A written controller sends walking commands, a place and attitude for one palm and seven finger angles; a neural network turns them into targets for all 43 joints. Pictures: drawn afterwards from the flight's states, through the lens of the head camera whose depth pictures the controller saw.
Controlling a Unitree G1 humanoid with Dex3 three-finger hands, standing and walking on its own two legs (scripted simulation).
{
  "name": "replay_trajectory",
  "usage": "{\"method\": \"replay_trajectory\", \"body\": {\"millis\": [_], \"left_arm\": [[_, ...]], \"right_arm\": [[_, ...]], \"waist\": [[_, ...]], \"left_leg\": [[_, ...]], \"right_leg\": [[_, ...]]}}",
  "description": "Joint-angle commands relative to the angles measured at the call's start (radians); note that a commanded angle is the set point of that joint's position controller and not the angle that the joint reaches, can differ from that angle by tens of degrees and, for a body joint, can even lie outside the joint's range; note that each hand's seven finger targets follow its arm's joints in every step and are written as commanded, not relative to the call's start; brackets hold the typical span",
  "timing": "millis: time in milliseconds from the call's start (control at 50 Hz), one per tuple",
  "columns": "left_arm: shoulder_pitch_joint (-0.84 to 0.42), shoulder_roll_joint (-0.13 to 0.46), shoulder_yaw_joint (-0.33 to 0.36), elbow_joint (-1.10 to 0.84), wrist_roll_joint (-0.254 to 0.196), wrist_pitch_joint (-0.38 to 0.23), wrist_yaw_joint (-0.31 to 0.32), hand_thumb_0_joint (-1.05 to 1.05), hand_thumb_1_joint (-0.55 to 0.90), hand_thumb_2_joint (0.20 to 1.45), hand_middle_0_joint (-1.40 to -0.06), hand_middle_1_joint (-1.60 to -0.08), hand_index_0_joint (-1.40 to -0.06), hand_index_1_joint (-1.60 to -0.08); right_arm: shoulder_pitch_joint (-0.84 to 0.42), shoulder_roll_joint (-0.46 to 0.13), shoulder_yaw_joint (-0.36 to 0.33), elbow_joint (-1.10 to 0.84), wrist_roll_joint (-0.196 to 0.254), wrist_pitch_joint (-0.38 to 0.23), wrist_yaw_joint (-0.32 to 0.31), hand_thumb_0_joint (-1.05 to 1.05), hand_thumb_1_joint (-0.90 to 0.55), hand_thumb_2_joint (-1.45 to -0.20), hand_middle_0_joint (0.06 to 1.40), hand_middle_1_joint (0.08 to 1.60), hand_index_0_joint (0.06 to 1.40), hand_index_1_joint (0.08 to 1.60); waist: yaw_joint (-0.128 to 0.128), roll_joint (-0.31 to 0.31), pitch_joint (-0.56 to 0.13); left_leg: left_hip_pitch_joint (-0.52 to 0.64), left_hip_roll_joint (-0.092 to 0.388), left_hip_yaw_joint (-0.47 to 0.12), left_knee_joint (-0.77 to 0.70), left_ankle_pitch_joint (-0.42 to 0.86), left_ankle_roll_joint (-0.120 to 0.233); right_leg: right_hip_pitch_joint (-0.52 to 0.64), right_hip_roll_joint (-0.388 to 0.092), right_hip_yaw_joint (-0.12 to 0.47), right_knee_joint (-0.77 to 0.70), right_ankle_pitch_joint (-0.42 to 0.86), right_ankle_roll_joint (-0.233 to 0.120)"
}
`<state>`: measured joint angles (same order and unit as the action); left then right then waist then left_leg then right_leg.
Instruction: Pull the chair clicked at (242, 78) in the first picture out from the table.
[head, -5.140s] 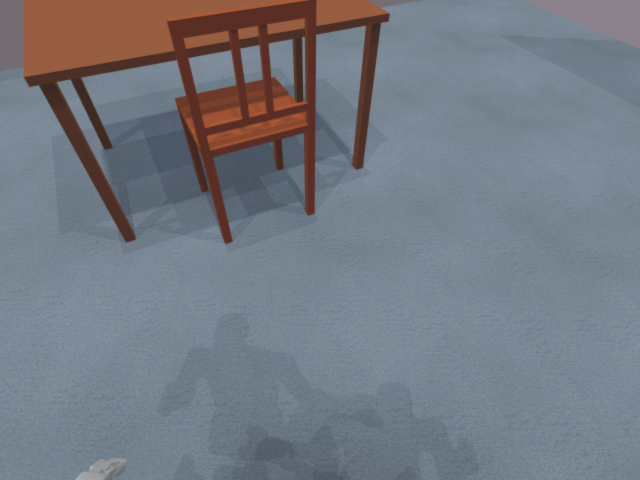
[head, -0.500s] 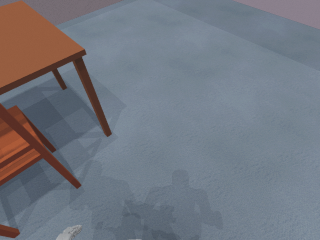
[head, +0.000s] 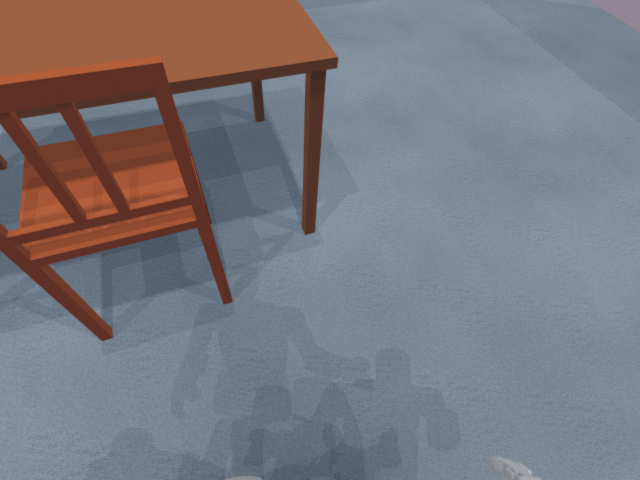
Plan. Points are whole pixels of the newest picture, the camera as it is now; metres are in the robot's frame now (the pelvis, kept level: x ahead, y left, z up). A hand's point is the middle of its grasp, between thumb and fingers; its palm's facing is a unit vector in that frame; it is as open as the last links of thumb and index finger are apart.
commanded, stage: turn to face it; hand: left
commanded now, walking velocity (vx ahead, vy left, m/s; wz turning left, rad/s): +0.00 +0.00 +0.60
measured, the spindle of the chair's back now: (47, 172) +0.57 +0.56 -0.07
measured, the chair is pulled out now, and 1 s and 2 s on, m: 0.00 0.00 0.00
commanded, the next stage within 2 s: take the last steps up to it in 0.56 s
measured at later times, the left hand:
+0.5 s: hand out of the picture +0.06 +0.18 -0.13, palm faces +0.25 -0.92 -0.29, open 7.4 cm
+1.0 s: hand out of the picture -0.08 +0.21 -0.16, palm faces +0.41 -0.89 -0.19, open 7.4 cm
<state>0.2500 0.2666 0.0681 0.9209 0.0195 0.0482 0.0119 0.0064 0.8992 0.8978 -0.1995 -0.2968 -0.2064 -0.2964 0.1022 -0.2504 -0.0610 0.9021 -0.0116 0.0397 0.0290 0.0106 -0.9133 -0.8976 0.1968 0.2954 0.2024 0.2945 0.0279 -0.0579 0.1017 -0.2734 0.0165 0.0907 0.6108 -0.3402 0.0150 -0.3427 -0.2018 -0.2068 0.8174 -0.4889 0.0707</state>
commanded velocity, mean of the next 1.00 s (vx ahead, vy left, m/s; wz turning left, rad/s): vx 0.11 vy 0.00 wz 0.27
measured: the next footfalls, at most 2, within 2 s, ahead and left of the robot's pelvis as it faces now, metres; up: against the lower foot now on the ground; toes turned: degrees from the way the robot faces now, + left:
right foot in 0.38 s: +0.08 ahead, -0.13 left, +0.00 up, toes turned +8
left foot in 0.78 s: -0.03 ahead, +0.10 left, +0.00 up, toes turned +25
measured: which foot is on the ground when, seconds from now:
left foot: down 0.00-0.38, up 0.40-0.76, down 0.78-1.00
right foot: up 0.00-0.36, down 0.38-0.80, up 0.82-1.00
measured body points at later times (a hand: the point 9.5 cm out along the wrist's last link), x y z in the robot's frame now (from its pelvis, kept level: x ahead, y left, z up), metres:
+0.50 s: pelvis +0.00 -0.03 +0.01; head +0.04 -0.06 +0.46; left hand +0.05 +0.23 -0.10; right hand +0.13 -0.27 -0.15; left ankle -0.06 +0.09 -0.65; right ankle +0.04 -0.13 -0.72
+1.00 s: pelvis +0.00 +0.02 +0.02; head +0.00 +0.05 +0.47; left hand -0.10 +0.25 -0.14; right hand +0.11 -0.18 -0.12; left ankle -0.07 +0.08 -0.72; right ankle +0.07 -0.11 -0.65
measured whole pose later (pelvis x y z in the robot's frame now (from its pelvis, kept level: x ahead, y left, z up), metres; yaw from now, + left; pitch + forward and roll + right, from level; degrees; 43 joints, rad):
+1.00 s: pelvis +0.00 +0.02 +0.02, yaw +22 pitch -1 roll -1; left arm 0.31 0.24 0.05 1.06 0.03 0.02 -0.02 0.01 0.91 0.90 -0.19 -0.30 -0.20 -0.30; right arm 0.31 -0.14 0.00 1.03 -0.01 -0.03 -0.02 0.01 -0.91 -0.90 0.20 0.30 0.21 0.30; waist 0.02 -0.04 0.03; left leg -0.07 -0.02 0.06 0.35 -0.27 0.05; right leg -0.48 -0.09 -0.06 1.04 -0.31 0.03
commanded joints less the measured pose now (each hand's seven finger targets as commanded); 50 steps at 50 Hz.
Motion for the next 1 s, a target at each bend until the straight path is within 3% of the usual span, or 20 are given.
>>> {"method": "replay_trajectory", "body": {"millis": [0, 60, 200, 300, 320, 340, 360, 380, 420, 480, 640, 680, 720, 740, 760, 780, 800, 820, 880, 980], "left_arm": [[-0.122, 0.084, 0.023, -0.127, -0.009, -0.017, 0.007, 0.000, 0.900, 0.900, -0.200, -0.300, -0.200, -0.300], [-0.063, 0.087, 0.026, -0.090, -0.008, -0.016, -0.004, 0.000, 0.900, 0.900, -0.200, -0.300, -0.200, -0.300], [-0.120, 0.067, 0.013, -0.124, -0.014, -0.018, 0.005, 0.000, 0.900, 0.900, -0.200, -0.300, -0.200, -0.300], [-0.018, 0.070, 0.011, -0.110, -0.018, -0.037, 0.011, 0.000, 0.900, 0.900, -0.200, -0.300, -0.200, -0.300], [0.023, 0.089, 0.016, -0.101, -0.014, -0.048, 0.014, 0.000, 0.900, 0.900, -0.200, -0.300, -0.200, -0.300], [0.046, 0.173, 0.029, -0.098, 0.002, -0.061, 0.022, 0.000, 0.900, 0.900, -0.200, -0.300, -0.200, -0.300], [0.051, 0.234, 0.037, -0.104, 0.008, -0.061, 0.023, 0.000, 0.900, 0.900, -0.200, -0.300, -0.200, -0.300], [0.042, 0.206, 0.037, -0.107, -0.001, -0.062, 0.026, 0.000, 0.900, 0.900, -0.200, -0.300, -0.200, -0.300], [-0.072, 0.143, 0.020, -0.127, -0.002, -0.056, 0.026, 0.000, 0.900, 0.900, -0.200, -0.300, -0.200, -0.300], [-0.086, 0.103, 0.009, -0.125, 0.002, -0.062, 0.027, 0.000, 0.900, 0.900, -0.200, -0.300, -0.200, -0.300], [0.056, 0.150, 0.023, -0.036, 0.014, -0.054, 0.024, 0.000, 0.900, 0.900, -0.200, -0.300, -0.200, -0.300], [0.053, 0.153, 0.026, -0.014, 0.011, -0.054, 0.022, 0.000, 0.900, 0.900, -0.200, -0.300, -0.200, -0.300], [0.026, 0.146, 0.024, 0.002, 0.002, -0.049, 0.015, 0.000, 0.900, 0.900, -0.200, -0.300, -0.200, -0.300], [0.021, 0.117, 0.016, 0.002, -0.004, -0.044, 0.008, 0.000, 0.900, 0.900, -0.200, -0.300, -0.200, -0.300], [0.018, 0.048, 0.006, -0.021, -0.009, -0.038, -0.003, 0.000, 0.900, 0.900, -0.200, -0.300, -0.200, -0.300], [-0.045, 0.017, -0.010, -0.062, 0.000, -0.042, -0.008, 0.000, 0.900, 0.900, -0.200, -0.300, -0.200, -0.300], [-0.112, 0.031, -0.009, -0.057, 0.012, -0.039, -0.004, 0.000, 0.900, 0.900, -0.200, -0.300, -0.200, -0.300], [-0.112, 0.037, -0.002, -0.037, 0.011, -0.043, -0.012, 0.000, 0.900, 0.900, -0.200, -0.300, -0.200, -0.300], [-0.006, 0.023, -0.013, 0.042, 0.008, -0.056, -0.031, 0.000, 0.900, 0.900, -0.200, -0.300, -0.200, -0.300], [-0.011, 0.005, -0.019, 0.067, 0.005, -0.058, -0.027, 0.000, 0.900, 0.900, -0.200, -0.300, -0.200, -0.300]], "right_arm": [[0.144, -0.229, -0.060, -0.025, -0.006, -0.023, -0.038, 0.000, -0.900, -0.900, 0.200, 0.300, 0.200, 0.300], [0.047, -0.185, -0.042, -0.060, -0.006, -0.032, -0.037, 0.000, -0.900, -0.900, 0.200, 0.300, 0.200, 0.300], [0.089, -0.192, -0.050, -0.047, -0.011, -0.021, -0.034, 0.000, -0.900, -0.900, 0.200, 0.300, 0.200, 0.300], [0.036, -0.180, -0.054, -0.063, -0.007, -0.012, -0.032, 0.000, -0.900, -0.900, 0.200, 0.300, 0.200, 0.300], [0.036, -0.158, -0.051, -0.066, -0.001, -0.013, -0.029, 0.000, -0.900, -0.900, 0.200, 0.300, 0.200, 0.300], [0.070, -0.096, -0.042, -0.071, 0.009, -0.014, -0.022, 0.000, -0.900, -0.900, 0.200, 0.300, 0.200, 0.300], [0.077, -0.064, -0.036, -0.097, 0.007, -0.013, -0.021, 0.000, -0.900, -0.900, 0.200, 0.300, 0.200, 0.300], [0.062, -0.106, -0.046, -0.081, -0.004, 0.003, -0.024, 0.000, -0.900, -0.900, 0.200, 0.300, 0.200, 0.300], [0.073, -0.096, -0.048, -0.043, -0.006, 0.015, -0.013, 0.000, -0.900, -0.900, 0.200, 0.300, 0.200, 0.300], [0.099, -0.070, -0.034, -0.012, -0.007, 0.017, -0.006, 0.000, -0.900, -0.900, 0.200, 0.300, 0.200, 0.300], [0.003, -0.026, -0.004, -0.012, 0.007, 0.003, -0.015, 0.000, -0.900, -0.900, 0.200, 0.300, 0.200, 0.300], [0.053, -0.020, 0.004, 0.007, 0.002, -0.007, -0.018, 0.000, -0.900, -0.900, 0.200, 0.300, 0.200, 0.300], [0.134, -0.026, 0.009, 0.040, -0.005, -0.023, -0.020, 0.000, -0.900, -0.900, 0.200, 0.300, 0.200, 0.300], [0.177, -0.063, 0.002, 0.053, -0.006, -0.033, -0.020, 0.000, -0.900, -0.900, 0.200, 0.300, 0.200, 0.300], [0.230, -0.154, -0.020, 0.060, -0.020, -0.039, -0.025, 0.000, -0.900, -0.900, 0.200, 0.300, 0.200, 0.300], [0.290, -0.210, -0.027, 0.063, -0.023, -0.037, -0.031, 0.000, -0.900, -0.900, 0.200, 0.300, 0.200, 0.300], [0.297, -0.185, -0.024, 0.081, -0.021, -0.043, -0.041, 0.000, -0.900, -0.900, 0.200, 0.300, 0.200, 0.300], [0.259, -0.140, -0.009, 0.077, -0.017, -0.048, -0.048, 0.000, -0.900, -0.900, 0.200, 0.300, 0.200, 0.300], [0.208, -0.074, 0.013, 0.074, -0.006, -0.077, -0.054, 0.000, -0.900, -0.900, 0.200, 0.300, 0.200, 0.300], [0.317, -0.048, 0.015, 0.132, 0.001, -0.101, -0.062, 0.000, -0.900, -0.900, 0.200, 0.300, 0.200, 0.300]], "waist": [[-0.095, 0.298, -0.160], [-0.039, 0.211, -0.142], [-0.065, 0.203, -0.150], [-0.012, 0.208, -0.173], [0.009, 0.155, -0.181], [0.010, -0.072, -0.202], [0.012, -0.229, -0.187], [0.021, -0.226, -0.179], [-0.033, -0.114, -0.089], [-0.044, -0.112, -0.085], [0.029, -0.141, -0.123], [0.010, -0.146, -0.155], [-0.030, -0.121, -0.153], [-0.053, -0.018, -0.145], [-0.082, 0.266, -0.122], [-0.113, 0.360, -0.062], [-0.129, 0.344, -0.018], [-0.097, 0.291, 0.033], [-0.042, 0.199, -0.003], [-0.047, 0.144, -0.017]], "left_leg": [[0.251, 0.309, -0.341, -0.209, 0.786, 0.180], [0.183, 0.214, -0.249, -0.228, 0.705, 0.131], [0.197, 0.206, -0.351, -0.216, 0.646, 0.164], [0.079, 0.158, -0.385, -0.125, 0.592, 0.118], [0.009, 0.112, -0.354, -0.061, 0.464, 0.073], [-0.162, 0.007, -0.248, 0.110, 0.185, 0.000], [-0.276, -0.092, -0.143, 0.330, -0.269, -0.046], [-0.238, -0.044, -0.208, 0.477, -0.269, -0.035], [-0.259, -0.016, -0.182, 0.624, -0.129, -0.045], [-0.230, 0.002, -0.133, 0.582, -0.051, -0.067], [-0.108, -0.013, -0.041, 0.190, -0.154, -0.063], [-0.039, -0.016, -0.024, 0.069, -0.107, -0.053], [0.126, -0.020, 0.012, -0.126, 0.010, -0.038], [0.243, 0.020, -0.043, -0.227, 0.022, -0.019], [0.324, 0.228, -0.334, -0.322, -0.096, 0.067], [0.288, 0.373, -0.534, -0.429, -0.148, 0.169], [0.213, 0.362, -0.548, -0.469, -0.208, 0.182], [0.170, 0.320, -0.497, -0.475, -0.200, 0.175], [0.202, 0.225, -0.307, -0.449, 0.064, 0.156], [0.312, 0.224, -0.232, -0.426, 0.395, 0.175]], "right_leg": [[-0.289, 0.052, 0.184, 0.356, -0.048, 0.028], [-0.209, 0.074, 0.179, 0.322, 0.069, 0.036], [-0.139, 0.130, 0.183, 0.081, 0.042, 0.033], [0.113, 0.176, 0.159, -0.265, 0.204, 0.009], [0.222, 0.143, 0.176, -0.411, 0.323, 0.004], [0.377, -0.055, 0.366, -0.493, 0.453, -0.056], [0.348, -0.285, 0.548, -0.507, 0.611, -0.183], [0.228, -0.270, 0.533, -0.529, 0.548, -0.222], [0.141, -0.163, 0.398, -0.529, 0.415, -0.210], [0.142, -0.106, 0.255, -0.509, 0.489, -0.187], [0.252, -0.137, 0.222, -0.444, 0.721, -0.226], [0.254, -0.132, 0.224, -0.441, 0.606, -0.203], [0.147, -0.096, 0.182, -0.420, 0.306, -0.150], [0.023, -0.051, 0.144, -0.339, 0.113, -0.107], [-0.188, 0.069, 0.054, -0.133, -0.046, -0.048], [-0.314, 0.135, 0.051, 0.055, -0.130, -0.036], [-0.328, 0.116, 0.144, 0.172, -0.096, -0.050], [-0.341, 0.105, 0.178, 0.231, -0.008, -0.057], [-0.290, 0.093, 0.171, 0.256, 0.159, -0.048], [-0.326, 0.093, 0.159, 0.231, 0.217, -0.029]]}}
